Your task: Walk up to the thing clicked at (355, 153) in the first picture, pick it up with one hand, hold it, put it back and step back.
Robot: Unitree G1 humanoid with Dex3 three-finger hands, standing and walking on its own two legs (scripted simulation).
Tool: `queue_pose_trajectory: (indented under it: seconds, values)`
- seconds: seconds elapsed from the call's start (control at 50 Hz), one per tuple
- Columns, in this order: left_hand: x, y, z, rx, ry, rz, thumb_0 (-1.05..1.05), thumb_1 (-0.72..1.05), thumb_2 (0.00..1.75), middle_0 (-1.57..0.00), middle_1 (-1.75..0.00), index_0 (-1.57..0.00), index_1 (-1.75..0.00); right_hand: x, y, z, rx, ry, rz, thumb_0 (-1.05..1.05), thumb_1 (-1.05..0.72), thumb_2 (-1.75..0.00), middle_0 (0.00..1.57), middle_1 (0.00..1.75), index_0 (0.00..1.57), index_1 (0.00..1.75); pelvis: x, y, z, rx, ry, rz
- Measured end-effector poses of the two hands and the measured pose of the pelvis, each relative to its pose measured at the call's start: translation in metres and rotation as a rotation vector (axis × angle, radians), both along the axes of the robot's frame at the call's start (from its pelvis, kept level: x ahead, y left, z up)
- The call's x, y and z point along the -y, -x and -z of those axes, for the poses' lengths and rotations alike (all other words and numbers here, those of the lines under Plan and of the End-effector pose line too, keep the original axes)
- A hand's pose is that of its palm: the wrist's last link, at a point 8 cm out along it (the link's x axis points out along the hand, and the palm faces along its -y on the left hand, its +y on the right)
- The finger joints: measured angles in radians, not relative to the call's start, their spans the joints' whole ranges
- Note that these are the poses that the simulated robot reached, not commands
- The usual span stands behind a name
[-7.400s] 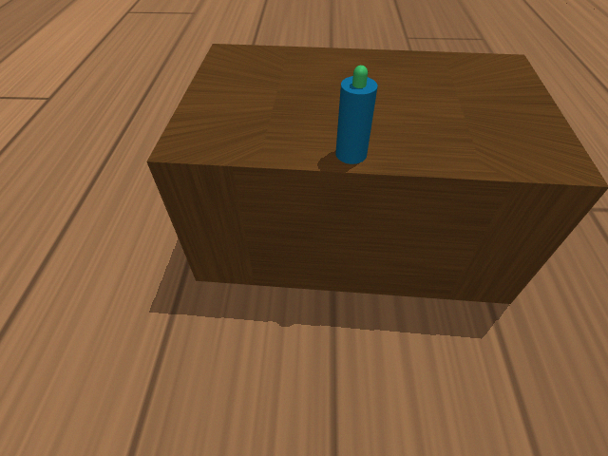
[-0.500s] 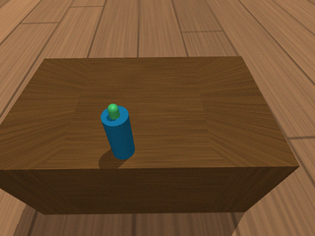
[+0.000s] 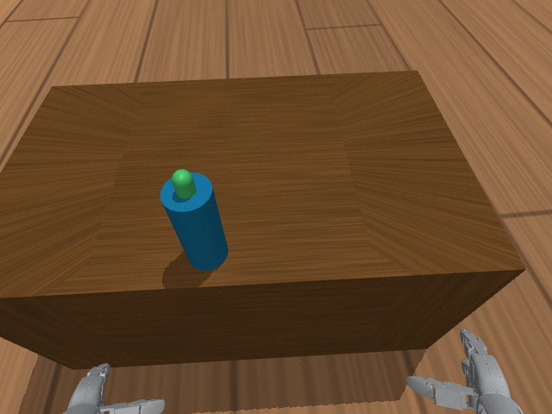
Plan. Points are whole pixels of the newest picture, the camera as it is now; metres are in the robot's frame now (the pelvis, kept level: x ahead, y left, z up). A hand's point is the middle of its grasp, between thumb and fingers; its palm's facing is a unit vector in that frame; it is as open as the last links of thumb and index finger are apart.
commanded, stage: go down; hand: left
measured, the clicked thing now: (196, 218) +0.46 +0.16 -0.04
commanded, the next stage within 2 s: none
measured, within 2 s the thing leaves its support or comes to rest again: neither
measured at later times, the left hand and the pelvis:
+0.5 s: hand (123, 395) +0.18 +0.26 -0.13, palm faces +0.07 -0.95 -0.31, open 17.5 cm; pelvis +0.03 +0.01 -0.02, yaw +0 degrees
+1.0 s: hand (112, 406) +0.17 +0.27 -0.12, palm faces +0.11 -0.94 -0.31, open 17.4 cm; pelvis +0.01 +0.01 -0.04, yaw +1 degrees
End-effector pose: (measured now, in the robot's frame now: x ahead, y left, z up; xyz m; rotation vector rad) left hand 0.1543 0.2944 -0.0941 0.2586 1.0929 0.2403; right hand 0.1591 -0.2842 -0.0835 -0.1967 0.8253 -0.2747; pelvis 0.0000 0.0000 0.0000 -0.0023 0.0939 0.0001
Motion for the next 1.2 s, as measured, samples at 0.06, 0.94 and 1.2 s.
queue_pose_trajectory:
  seconds: [0.06, 0.94, 1.2]
  values:
    - [-0.001, 0.000, 0.003, -0.028, 0.012, -0.006, 0.00, 0.07, 0.21, -0.07, -0.06, -0.07, -0.05, 0.000, 0.006, 0.003, -0.019, -0.004, 0.006, 0.00, -0.05, -0.24, 0.07, 0.07, 0.06, 0.07, -0.001, -0.005, 0.003, -0.017, 0.001, 0.002]
    - [-0.017, 0.001, -0.010, 0.079, 0.005, -0.018, -0.01, -0.55, 0.06, -0.05, -0.07, -0.06, -0.06, -0.020, 0.001, 0.000, 0.155, 0.058, -0.027, -0.01, 0.52, -0.05, 0.06, 0.05, 0.05, 0.05, -0.006, -0.016, 0.039, -0.094, 0.016, -0.011]
    - [-0.024, 0.014, -0.016, 0.109, 0.006, -0.017, -0.01, -0.54, 0.06, -0.05, -0.07, -0.06, -0.06, -0.025, 0.008, -0.002, 0.203, 0.066, -0.037, -0.01, 0.52, -0.05, 0.06, 0.05, 0.05, 0.05, -0.004, -0.008, 0.046, -0.098, 0.017, -0.016]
